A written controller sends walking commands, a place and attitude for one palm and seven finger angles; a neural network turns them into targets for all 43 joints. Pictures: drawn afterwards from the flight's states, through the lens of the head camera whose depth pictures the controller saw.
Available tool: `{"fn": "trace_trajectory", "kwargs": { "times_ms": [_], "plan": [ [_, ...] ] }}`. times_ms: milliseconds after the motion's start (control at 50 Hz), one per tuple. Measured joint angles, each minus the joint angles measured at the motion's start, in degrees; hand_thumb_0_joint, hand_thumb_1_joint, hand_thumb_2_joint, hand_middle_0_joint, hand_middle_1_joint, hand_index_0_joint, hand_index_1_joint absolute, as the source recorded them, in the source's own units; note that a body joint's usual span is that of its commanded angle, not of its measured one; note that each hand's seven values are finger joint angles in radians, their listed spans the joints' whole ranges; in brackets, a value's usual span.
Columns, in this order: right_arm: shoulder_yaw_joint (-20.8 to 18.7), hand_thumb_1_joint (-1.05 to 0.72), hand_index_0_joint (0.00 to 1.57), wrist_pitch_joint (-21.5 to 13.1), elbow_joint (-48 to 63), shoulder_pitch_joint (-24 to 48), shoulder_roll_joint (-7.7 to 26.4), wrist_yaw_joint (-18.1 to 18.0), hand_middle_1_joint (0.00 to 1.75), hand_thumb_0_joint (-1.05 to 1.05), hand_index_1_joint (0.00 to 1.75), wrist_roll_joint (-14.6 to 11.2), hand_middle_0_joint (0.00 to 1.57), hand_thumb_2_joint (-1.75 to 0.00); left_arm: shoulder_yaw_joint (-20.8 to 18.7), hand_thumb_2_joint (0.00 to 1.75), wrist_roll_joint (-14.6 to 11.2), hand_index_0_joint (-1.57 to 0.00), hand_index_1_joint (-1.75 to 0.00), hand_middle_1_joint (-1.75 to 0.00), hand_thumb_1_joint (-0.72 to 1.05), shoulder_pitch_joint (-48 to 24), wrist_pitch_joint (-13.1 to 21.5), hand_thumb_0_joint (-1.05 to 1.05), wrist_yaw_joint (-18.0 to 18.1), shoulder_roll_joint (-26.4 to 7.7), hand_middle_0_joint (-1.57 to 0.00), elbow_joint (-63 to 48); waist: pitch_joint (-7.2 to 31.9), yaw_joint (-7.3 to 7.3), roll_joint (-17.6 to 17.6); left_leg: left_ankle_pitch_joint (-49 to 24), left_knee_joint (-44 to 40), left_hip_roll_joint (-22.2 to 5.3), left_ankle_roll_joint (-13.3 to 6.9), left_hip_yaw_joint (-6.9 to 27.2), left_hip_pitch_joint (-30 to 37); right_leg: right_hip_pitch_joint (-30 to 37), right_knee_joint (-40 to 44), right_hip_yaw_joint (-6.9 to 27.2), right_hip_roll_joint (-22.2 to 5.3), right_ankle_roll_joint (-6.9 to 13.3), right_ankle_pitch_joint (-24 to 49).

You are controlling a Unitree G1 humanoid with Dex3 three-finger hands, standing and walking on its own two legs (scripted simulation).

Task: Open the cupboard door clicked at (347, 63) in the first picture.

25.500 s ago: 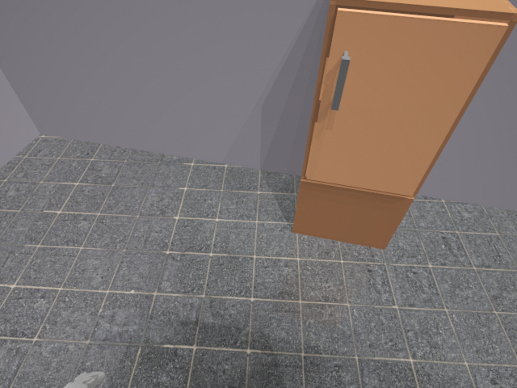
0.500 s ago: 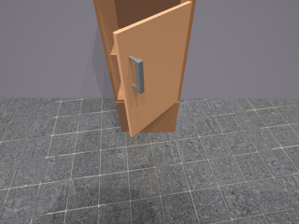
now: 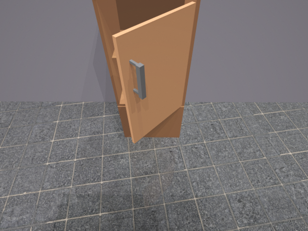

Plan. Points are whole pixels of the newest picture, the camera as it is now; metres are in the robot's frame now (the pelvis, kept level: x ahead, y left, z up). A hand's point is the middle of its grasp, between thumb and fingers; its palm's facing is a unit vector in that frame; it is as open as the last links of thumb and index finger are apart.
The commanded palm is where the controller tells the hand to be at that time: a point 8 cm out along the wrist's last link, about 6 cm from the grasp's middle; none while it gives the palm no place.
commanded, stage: walk to a spot facing it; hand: left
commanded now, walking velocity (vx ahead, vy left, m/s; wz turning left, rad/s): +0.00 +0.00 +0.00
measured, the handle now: (137, 79) +0.61 +0.10 +0.04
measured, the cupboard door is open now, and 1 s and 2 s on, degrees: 46 46 46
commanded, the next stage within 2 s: none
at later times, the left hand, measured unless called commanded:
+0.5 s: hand out of the picture +0.08 +0.20 -0.18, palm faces -0.10 -0.97 -0.22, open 7.4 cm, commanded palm none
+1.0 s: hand out of the picture +0.14 +0.13 -0.18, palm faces -0.43 -0.87 -0.23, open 7.4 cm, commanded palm none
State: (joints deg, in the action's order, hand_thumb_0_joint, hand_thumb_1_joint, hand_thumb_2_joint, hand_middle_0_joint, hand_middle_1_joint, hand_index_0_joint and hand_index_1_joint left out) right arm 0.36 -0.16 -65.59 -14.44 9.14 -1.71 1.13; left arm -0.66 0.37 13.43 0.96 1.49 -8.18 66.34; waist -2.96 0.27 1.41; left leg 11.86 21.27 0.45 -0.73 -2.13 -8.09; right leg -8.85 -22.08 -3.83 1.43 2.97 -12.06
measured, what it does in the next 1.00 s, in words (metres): steps on the spot, turning right: right foot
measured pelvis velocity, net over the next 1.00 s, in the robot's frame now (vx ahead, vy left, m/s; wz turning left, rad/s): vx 0.00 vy -0.03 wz -0.53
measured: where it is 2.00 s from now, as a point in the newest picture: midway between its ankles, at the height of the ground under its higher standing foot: outside the picture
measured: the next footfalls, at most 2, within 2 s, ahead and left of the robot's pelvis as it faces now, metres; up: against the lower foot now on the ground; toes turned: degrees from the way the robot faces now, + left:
right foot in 0.68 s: -0.01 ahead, -0.16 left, +0.00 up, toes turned -20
left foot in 1.04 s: +0.12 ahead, +0.07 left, +0.00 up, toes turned -31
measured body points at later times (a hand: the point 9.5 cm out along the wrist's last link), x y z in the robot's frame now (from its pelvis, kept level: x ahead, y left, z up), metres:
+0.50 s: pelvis -0.01 +0.01 -0.01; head +0.04 +0.00 +0.44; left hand +0.08 +0.25 -0.16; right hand -0.02 -0.24 -0.16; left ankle +0.00 +0.11 -0.75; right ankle -0.04 -0.10 -0.69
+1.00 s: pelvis +0.00 -0.03 -0.01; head +0.06 -0.05 +0.43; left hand +0.16 +0.17 -0.16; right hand +0.01 -0.32 -0.14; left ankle +0.07 +0.09 -0.72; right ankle -0.04 -0.15 -0.75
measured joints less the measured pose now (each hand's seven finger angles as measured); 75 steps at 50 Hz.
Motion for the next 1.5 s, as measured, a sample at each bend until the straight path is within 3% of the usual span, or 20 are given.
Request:
{"fn": "trace_trajectory", "kwargs": {
  "times_ms": [140,380,400,480,520,620,680,700,760,820,960,1040,1100,1160,1200,1240,1320,1380,1440,1500],
  "plan": [
    [-0.4,-0.90,0.20,0.4,0.4,0.7,0.5,-0.3,0.30,0.00,0.30,0.0,0.20,-0.90,-0.6,0.90,0.1,-0.20,-0.30,-0.30,0.91,-0.2,-0.4,0.00,0.1,-0.5,-0.20,-0.7,-0.1,-0.35,0.1,0.6,0.7,-0.6,0.4,-0.6,-0.1,-0.3,-0.4,0.6,0.6,0.3,-0.2],
    [-2.7,-0.90,0.20,2.0,5.0,1.9,0.9,-0.7,0.30,0.00,0.30,-0.2,0.20,-0.90,-3.8,0.90,0.6,-0.20,-0.30,-0.30,0.90,-1.1,-3.6,0.00,-1.0,-2.2,-0.20,-4.2,-1.6,-0.28,-1.5,5.5,9.2,-3.3,0.2,-5.5,-4.4,-5.7,-6.9,5.2,3.0,0.4,-1.8],
    [-2.7,-0.90,0.20,1.7,5.5,1.7,1.0,-0.8,0.30,0.00,0.30,0.0,0.20,-0.90,-3.9,0.90,0.5,-0.20,-0.30,-0.30,0.90,-1.3,-3.8,0.00,-1.2,-2.4,-0.20,-4.7,-1.6,-0.37,-1.9,5.6,9.1,-3.3,-0.1,-6.3,-4.5,-7.0,-9.1,5.7,2.9,0.1,-2.3],
    [-2.7,-0.90,0.20,0.8,7.0,1.1,1.7,-1.2,0.30,0.00,0.30,0.7,0.20,-0.90,-4.8,0.90,0.8,-0.20,-0.30,-0.30,0.91,-3.2,-4.8,0.00,-2.2,-3.2,-0.20,-6.7,-2.5,-0.54,-1.4,5.0,7.7,-4.1,-0.5,-8.8,-3.7,-14.8,-31.0,4.8,1.4,-2.1,-12.2],
    [-2.5,-0.90,0.20,0.8,7.3,0.9,1.8,-1.1,0.30,0.00,0.30,0.9,0.20,-0.90,-5.2,0.90,0.8,-0.20,-0.30,-0.30,0.91,-4.1,-4.9,0.00,-2.5,-3.7,-0.20,-8.0,-3.0,-0.80,-1.0,4.5,6.7,-4.8,-0.2,-9.8,-3.1,-16.5,-35.5,4.2,-0.3,-3.1,-12.8],
    [-2.7,-0.90,0.20,1.1,8.2,1.7,2.4,-0.3,0.30,0.00,0.30,1.3,0.20,-0.90,-5.0,0.90,0.8,-0.20,-0.30,-0.30,0.91,-5.5,-4.5,0.00,-3.0,-4.5,-0.20,-10.5,-4.0,-1.05,0.4,5.5,7.8,-7.9,1.6,-12.5,-2.7,-14.0,-26.7,2.0,-3.6,-3.8,-12.7],
    [-3.0,-0.90,0.20,1.4,9.3,1.9,2.8,0.4,0.30,0.00,0.30,0.9,0.20,-0.90,-4.7,0.90,0.9,-0.20,-0.30,-0.30,0.91,-5.3,-3.7,0.00,-3.2,-5.1,-0.20,-11.4,-3.8,-0.85,0.9,8.4,12.7,-10.2,3.3,-14.0,-3.9,-9.5,-15.9,1.0,-4.1,-3.0,-5.4],
    [-3.1,-0.90,0.20,1.7,9.7,1.9,2.9,0.6,0.30,0.00,0.30,0.6,0.20,-0.90,-4.7,0.90,1.1,-0.20,-0.30,-0.30,0.91,-5.1,-3.1,0.00,-3.1,-5.4,-0.20,-11.7,-3.4,-0.93,0.5,10.1,16.7,-10.5,3.6,-13.4,-5.6,-8.8,-13.9,1.8,-3.8,-2.9,-6.0],
    [-3.7,-0.90,0.20,3.4,10.5,4.6,4.4,0.7,0.30,0.01,0.30,-0.2,0.20,-0.90,-4.3,0.90,0.9,-0.20,-0.30,-0.30,0.91,-5.1,-2.2,0.00,-2.0,-4.3,-0.20,-11.8,-4.6,-1.03,1.6,18.8,33.7,-8.1,3.6,-5.2,-12.4,-9.8,-15.3,3.2,-2.0,-2.2,-7.4],
    [-3.9,-0.90,0.20,3.6,12.0,7.6,4.8,0.7,0.30,0.01,0.30,-0.5,0.20,-0.90,-4.0,0.90,1.0,-0.20,-0.30,-0.30,0.90,-4.1,-2.3,0.00,-1.1,-3.8,-0.20,-12.2,-5.3,-1.48,0.4,18.0,40.7,-5.4,3.9,-1.7,-16.7,-9.3,-12.4,6.0,-0.9,-1.9,-5.0],
    [-3.6,-0.91,0.19,2.4,15.6,11.6,3.9,0.6,0.30,0.01,0.29,-1.1,0.20,-0.90,-3.7,0.90,1.3,-0.20,-0.30,-0.30,0.90,-1.7,-3.2,0.00,-1.2,-3.7,-0.20,-12.0,-4.3,-2.28,-2.6,14.4,28.7,-2.5,4.2,1.2,-16.1,-8.7,-8.2,12.0,1.0,-2.4,-2.0],
    [-2.9,-0.90,0.20,1.0,17.0,10.8,3.8,0.3,0.30,0.00,0.30,-1.2,0.20,-0.90,-4.0,0.90,0.9,-0.20,-0.30,-0.30,0.90,-1.0,-4.1,0.00,-1.6,-4.1,-0.20,-12.3,-2.5,-2.02,-2.6,7.0,12.1,-2.4,3.0,2.1,-10.0,-10.3,-10.8,13.9,3.1,-3.7,-3.2],
    [-2.2,-0.90,0.20,0.3,16.8,9.0,3.0,-0.1,0.30,0.00,0.30,0.0,0.20,-0.90,-4.4,0.90,0.6,-0.20,-0.30,-0.30,0.90,-2.9,-4.9,0.00,-2.2,-5.6,-0.20,-12.6,-3.2,-2.01,-3.7,5.9,12.9,-3.1,1.4,1.2,-9.7,-15.5,-26.0,10.6,2.7,-4.6,-15.2],
    [-1.4,-0.90,0.20,0.5,16.3,6.2,2.2,-0.2,0.30,0.00,0.30,0.8,0.20,-0.90,-5.1,0.90,0.9,-0.20,-0.30,-0.30,0.90,-4.5,-4.8,0.00,-2.9,-7.0,-0.20,-13.6,-3.6,-2.21,-3.9,4.9,10.6,-4.8,1.6,0.2,-7.9,-19.9,-39.6,6.5,1.3,-5.7,-15.9],
    [-1.2,-0.90,0.20,0.7,15.9,4.5,2.0,-0.2,0.30,0.00,0.30,0.9,0.20,-0.90,-5.3,0.90,0.8,-0.20,-0.30,-0.30,0.91,-5.2,-4.8,0.00,-3.3,-7.5,-0.20,-14.5,-3.7,-2.26,-3.5,4.0,8.7,-5.8,1.9,-0.8,-6.8,-20.8,-42.2,4.7,-0.1,-6.2,-14.5],
    [-1.2,-0.90,0.20,1.0,15.4,3.2,2.2,-0.1,0.30,0.00,0.30,1.0,0.20,-0.90,-5.2,0.90,0.8,-0.20,-0.30,-0.30,0.91,-5.5,-4.8,0.00,-3.7,-7.6,-0.20,-15.1,-3.7,-2.13,-2.8,3.8,7.8,-6.9,2.3,-2.1,-6.1,-20.1,-39.4,3.3,-1.4,-6.5,-13.7],
    [-1.8,-0.90,0.20,1.2,14.7,1.4,3.3,0.4,0.30,0.01,0.30,1.0,0.21,-0.90,-4.5,0.90,0.7,-0.20,-0.30,-0.30,0.91,-5.7,-4.7,0.00,-4.2,-7.4,-0.20,-15.3,-3.5,-1.02,-1.0,5.3,9.0,-8.9,3.4,-5.2,-5.6,-14.8,-25.9,1.1,-2.6,-5.7,-13.2],
    [-2.5,-0.90,0.20,1.6,14.6,-0.4,4.4,0.9,0.30,0.01,0.30,0.3,0.21,-0.90,-3.9,0.90,0.8,-0.20,-0.30,-0.30,0.91,-5.1,-3.6,0.00,-4.2,-7.8,-0.20,-15.6,-2.6,-0.27,-0.9,8.6,15.1,-9.8,4.5,-7.5,-7.4,-8.5,-11.8,0.9,-3.0,-3.4,-4.0],
    [-3.4,-0.90,0.20,3.3,13.3,1.1,6.3,0.6,0.30,0.01,0.30,-0.4,0.20,-0.90,-3.4,0.90,0.7,-0.20,-0.30,-0.30,0.91,-5.6,-2.7,0.00,-2.9,-6.2,-0.20,-14.8,-3.9,0.25,1.1,18.3,31.5,-8.2,4.4,-2.3,-13.4,-9.1,-14.2,2.4,-1.5,-1.9,-6.4],
    [-3.7,-0.90,0.20,4.0,12.9,2.4,6.6,0.7,0.30,0.01,0.30,-0.5,0.20,-0.90,-3.2,0.90,0.8,-0.20,-0.30,-0.30,0.90,-4.7,-2.9,0.00,-1.9,-5.3,-0.20,-14.8,-4.1,0.15,0.5,16.8,39.9,-6.2,4.8,-0.7,-17.7,-8.0,-11.6,4.6,-1.0,-2.0,-5.6]
  ]
}}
